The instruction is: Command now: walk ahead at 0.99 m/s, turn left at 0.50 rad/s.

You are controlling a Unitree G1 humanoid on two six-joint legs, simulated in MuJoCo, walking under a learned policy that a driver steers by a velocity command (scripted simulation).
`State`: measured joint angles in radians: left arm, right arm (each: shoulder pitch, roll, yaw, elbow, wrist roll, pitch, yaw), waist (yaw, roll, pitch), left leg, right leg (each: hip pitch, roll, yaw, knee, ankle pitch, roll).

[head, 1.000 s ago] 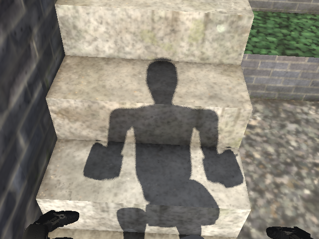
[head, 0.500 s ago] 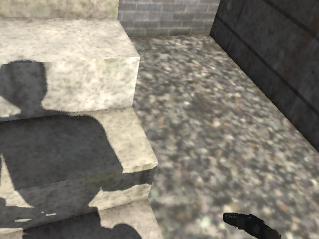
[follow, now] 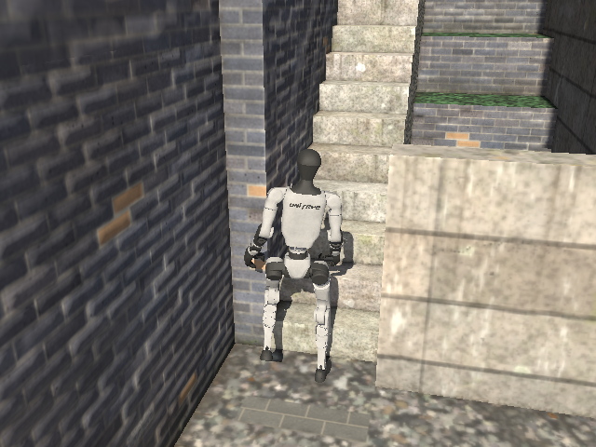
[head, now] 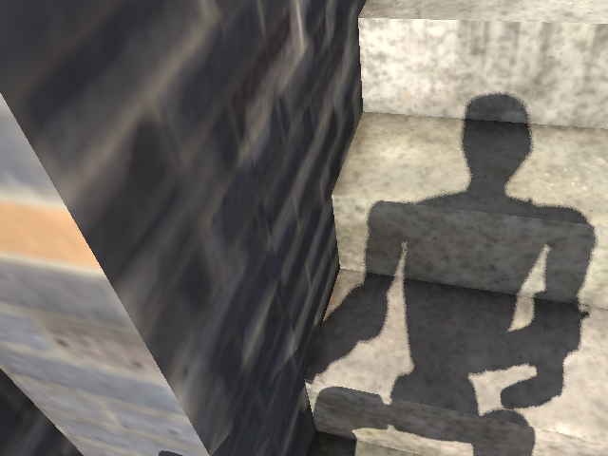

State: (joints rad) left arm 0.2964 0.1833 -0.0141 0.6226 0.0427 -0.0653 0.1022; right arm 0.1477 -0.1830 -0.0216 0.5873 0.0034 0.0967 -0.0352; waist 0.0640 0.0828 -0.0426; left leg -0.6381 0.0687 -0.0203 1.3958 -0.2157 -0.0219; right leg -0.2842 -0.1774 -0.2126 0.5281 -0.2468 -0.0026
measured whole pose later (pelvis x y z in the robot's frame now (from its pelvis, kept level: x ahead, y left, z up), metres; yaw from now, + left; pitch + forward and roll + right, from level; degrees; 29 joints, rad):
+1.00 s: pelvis -0.10 +0.05 -0.01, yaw -30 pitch +2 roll +0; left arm 0.11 0.21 0.01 0.54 0.07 -0.03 -0.04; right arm 0.29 -0.23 -0.04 0.69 0.03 -0.07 -0.04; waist 0.00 0.01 -0.02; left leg -0.31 0.07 -0.02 0.60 -0.31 0.03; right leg -0.21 0.06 0.00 0.49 -0.31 -0.05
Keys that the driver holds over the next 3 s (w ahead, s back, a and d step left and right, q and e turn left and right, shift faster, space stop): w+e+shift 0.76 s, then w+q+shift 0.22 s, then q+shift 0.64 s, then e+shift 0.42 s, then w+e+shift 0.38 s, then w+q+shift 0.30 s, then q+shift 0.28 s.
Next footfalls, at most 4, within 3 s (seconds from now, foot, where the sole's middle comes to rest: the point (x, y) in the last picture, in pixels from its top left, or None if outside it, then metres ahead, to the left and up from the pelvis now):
0.08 left None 0.00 0.20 -0.78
0.54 right None -0.13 0.05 -0.78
0.96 right None -0.15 -0.03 -0.78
1.28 left None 0.05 0.02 -0.78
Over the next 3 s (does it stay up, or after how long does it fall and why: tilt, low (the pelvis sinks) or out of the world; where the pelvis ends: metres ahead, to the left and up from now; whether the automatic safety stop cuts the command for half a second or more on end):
stays up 0.03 -0.21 0.01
